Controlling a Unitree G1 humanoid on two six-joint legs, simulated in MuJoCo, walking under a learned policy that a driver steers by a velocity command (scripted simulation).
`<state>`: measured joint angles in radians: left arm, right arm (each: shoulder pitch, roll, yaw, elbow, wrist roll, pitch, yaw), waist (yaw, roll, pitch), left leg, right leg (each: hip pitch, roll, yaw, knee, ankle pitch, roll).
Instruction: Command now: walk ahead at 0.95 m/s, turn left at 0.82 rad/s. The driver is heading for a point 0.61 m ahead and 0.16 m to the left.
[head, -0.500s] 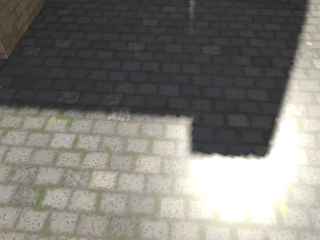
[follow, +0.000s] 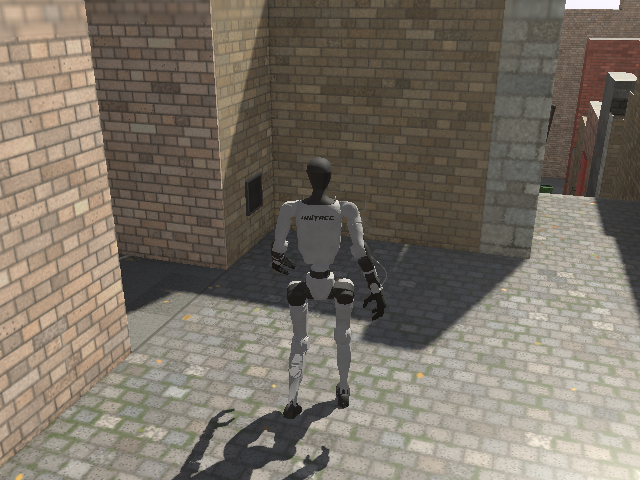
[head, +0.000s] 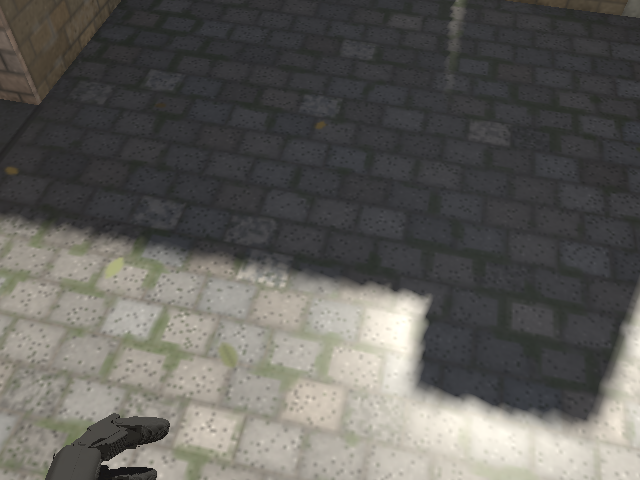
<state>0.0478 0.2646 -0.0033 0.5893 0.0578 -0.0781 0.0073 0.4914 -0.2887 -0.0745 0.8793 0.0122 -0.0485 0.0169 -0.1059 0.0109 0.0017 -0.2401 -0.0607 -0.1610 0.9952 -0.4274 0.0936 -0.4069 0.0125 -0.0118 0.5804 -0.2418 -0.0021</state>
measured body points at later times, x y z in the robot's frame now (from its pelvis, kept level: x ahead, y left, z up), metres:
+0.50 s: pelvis +0.35 +0.05 -0.02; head +0.43 +0.07 +0.43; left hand +0.35 +0.33 -0.13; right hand +0.59 -0.14 -0.15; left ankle +0.43 +0.10 -0.73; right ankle +0.37 -0.12 -0.62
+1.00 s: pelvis +0.52 +0.03 +0.01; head +0.56 +0.03 +0.46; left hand +0.44 +0.32 -0.07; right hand +0.80 -0.09 -0.11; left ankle +0.40 +0.09 -0.66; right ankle +0.61 -0.01 -0.73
